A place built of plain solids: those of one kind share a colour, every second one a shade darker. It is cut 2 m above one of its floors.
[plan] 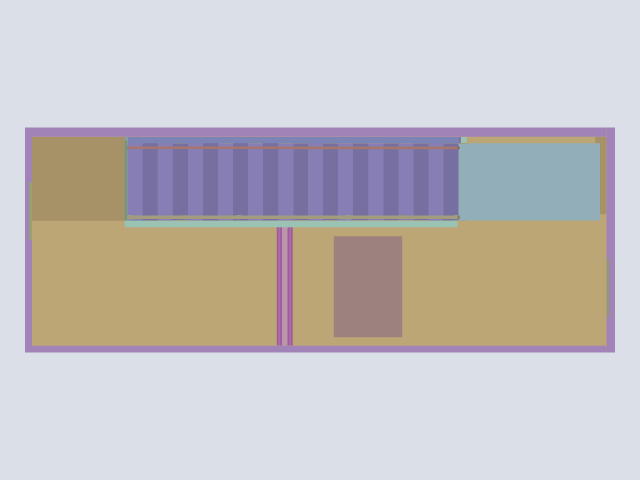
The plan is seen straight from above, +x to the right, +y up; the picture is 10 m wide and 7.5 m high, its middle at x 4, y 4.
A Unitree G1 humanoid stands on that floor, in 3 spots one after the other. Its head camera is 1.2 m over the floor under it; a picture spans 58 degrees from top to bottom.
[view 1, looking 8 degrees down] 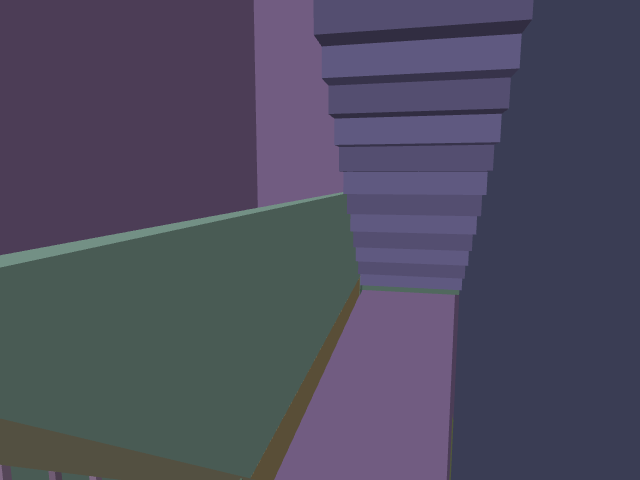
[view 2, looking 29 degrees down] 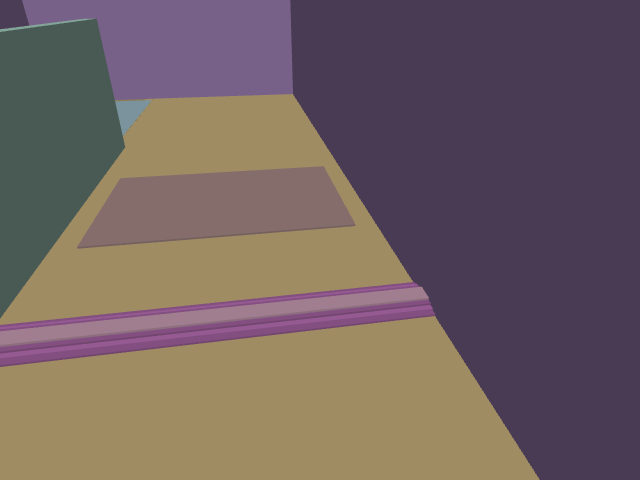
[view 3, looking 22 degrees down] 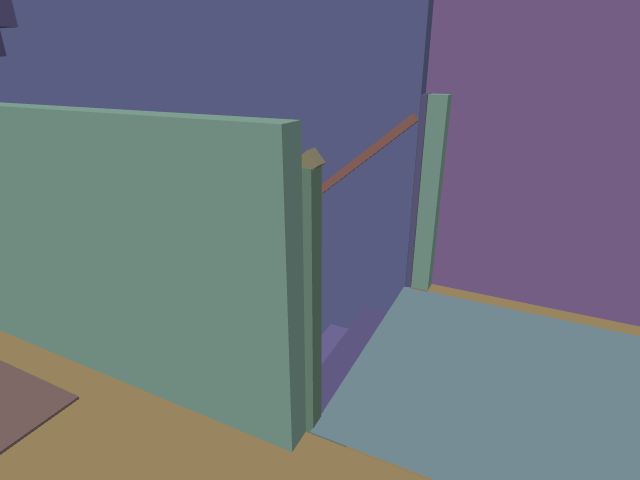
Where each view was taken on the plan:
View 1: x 6.47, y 4.91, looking -168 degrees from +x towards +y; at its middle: guard_panel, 2.96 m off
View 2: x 1.95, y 3.10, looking -10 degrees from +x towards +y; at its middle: floor_slab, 2.48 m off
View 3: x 6.70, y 3.27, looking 116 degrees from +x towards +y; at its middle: posts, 1.32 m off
